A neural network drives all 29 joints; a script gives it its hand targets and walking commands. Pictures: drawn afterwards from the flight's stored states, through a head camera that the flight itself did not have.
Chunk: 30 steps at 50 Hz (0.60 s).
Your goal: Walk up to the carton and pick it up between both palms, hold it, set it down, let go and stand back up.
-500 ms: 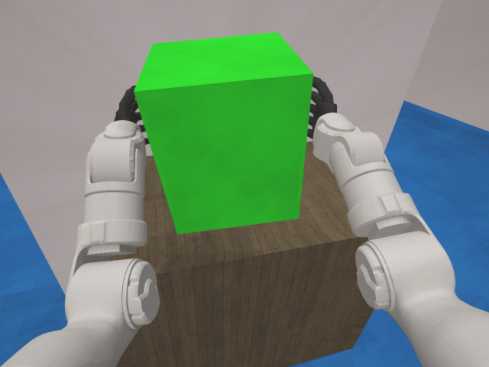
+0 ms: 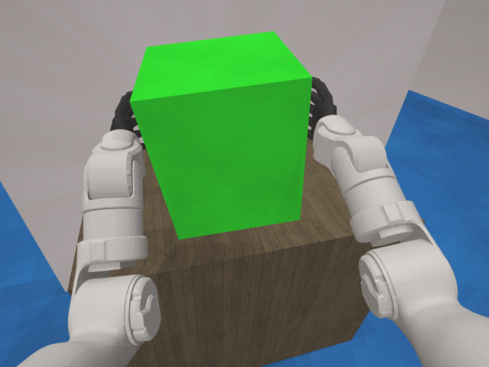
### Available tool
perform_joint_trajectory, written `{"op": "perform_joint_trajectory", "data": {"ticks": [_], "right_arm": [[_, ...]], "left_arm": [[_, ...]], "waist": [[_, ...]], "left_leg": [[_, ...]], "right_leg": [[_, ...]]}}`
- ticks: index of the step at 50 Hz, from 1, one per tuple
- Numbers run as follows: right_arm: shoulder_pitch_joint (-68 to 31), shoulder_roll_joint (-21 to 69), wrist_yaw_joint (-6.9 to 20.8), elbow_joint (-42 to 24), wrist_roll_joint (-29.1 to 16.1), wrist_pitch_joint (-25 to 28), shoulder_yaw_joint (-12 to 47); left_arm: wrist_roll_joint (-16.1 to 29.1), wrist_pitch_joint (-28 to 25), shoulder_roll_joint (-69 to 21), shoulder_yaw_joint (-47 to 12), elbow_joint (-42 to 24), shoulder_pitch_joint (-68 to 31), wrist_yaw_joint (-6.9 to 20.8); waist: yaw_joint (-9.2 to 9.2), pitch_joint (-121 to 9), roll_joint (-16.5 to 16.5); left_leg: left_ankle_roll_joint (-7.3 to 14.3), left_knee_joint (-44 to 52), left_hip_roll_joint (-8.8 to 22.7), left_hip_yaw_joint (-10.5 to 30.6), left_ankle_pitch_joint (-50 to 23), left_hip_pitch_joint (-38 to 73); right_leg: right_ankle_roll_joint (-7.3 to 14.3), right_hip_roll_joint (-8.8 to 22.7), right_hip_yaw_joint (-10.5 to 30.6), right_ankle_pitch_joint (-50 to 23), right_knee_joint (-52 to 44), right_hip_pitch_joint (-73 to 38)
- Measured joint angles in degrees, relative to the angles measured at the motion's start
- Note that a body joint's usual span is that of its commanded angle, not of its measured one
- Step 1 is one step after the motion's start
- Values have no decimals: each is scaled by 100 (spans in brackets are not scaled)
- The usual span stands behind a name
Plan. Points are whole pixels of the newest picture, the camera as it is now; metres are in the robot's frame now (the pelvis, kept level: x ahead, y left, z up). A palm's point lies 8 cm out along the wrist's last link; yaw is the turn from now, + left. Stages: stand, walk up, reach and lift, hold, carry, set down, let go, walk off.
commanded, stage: hold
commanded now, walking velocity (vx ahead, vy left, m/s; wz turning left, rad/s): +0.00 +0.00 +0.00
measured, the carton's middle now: (225, 136) +0.41 +0.01 +0.23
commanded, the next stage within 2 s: none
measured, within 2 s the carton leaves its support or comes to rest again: neither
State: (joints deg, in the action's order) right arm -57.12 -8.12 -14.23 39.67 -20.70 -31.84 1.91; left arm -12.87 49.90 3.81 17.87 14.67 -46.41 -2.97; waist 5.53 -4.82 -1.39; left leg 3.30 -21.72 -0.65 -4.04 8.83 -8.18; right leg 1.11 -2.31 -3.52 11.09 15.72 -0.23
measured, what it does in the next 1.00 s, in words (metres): stands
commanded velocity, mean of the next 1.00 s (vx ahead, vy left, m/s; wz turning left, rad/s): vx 0.00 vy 0.00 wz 0.00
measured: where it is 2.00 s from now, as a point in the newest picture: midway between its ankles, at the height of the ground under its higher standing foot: outside the picture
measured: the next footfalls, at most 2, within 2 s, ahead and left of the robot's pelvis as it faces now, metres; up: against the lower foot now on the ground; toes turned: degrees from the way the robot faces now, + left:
none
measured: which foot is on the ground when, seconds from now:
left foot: down 0.00-1.00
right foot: down 0.00-1.00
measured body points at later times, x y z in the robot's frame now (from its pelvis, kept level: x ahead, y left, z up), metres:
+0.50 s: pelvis -0.01 +0.01 +0.00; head -0.08 +0.03 +0.44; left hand +0.38 +0.17 +0.27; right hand +0.38 -0.14 +0.28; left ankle +0.04 +0.07 -0.75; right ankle -0.02 -0.10 -0.75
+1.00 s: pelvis -0.01 +0.01 +0.00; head -0.09 +0.03 +0.44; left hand +0.38 +0.16 +0.26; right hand +0.38 -0.14 +0.28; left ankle +0.04 +0.07 -0.75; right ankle -0.02 -0.10 -0.75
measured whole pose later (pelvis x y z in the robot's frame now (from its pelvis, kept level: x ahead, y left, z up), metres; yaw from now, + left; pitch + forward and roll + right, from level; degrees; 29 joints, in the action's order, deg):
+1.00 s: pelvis -0.01 +0.01 +0.00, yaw +0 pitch -5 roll -2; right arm -61.6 -8.2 -11.6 49.0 -17.7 -30.0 -2.4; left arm -12.3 47.9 4.0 17.3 22.7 -50.4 -4.6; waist 4.9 -6.8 -0.5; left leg 4.0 -21.8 -1.0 -4.3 7.7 -9.9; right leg 0.7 -1.9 -3.3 10.7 17.4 2.3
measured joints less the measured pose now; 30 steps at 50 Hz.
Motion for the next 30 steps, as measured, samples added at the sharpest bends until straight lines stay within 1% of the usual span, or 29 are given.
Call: {"op": "perform_joint_trajectory", "data": {"ticks": [7, 13, 19, 30], "right_arm": [[170, 5, 9, -255, -45, -69, -35], [280, -11, 26, -431, -63, -65, -19], [168, 42, 79, -215, 107, -102, -148], [-317, 49, 183, 470, 343, -47, -332]], "left_arm": [[-110, 126, -114, -44, -367, 197, -2], [-178, 195, -208, -11, -584, 242, -18], [-244, 200, -216, 77, -327, 77, 14], [-169, 23, -34, 92, 395, -319, 28]], "waist": [[69, 96, 8], [52, 115, 51], [-12, 71, 74], [-87, -91, 92]], "left_leg": [[10, -47, -5, -16, 61, 88], [28, -60, 0, -61, 84, 160], [45, -12, -9, -85, 50, 220], [60, 53, -32, -56, -75, 51]], "right_leg": [[-17, 7, 20, 28, 1, -104], [-33, 10, 66, 37, 21, -159], [-38, 20, 90, 26, 30, -186], [-36, 39, 53, -26, 78, 24]]}}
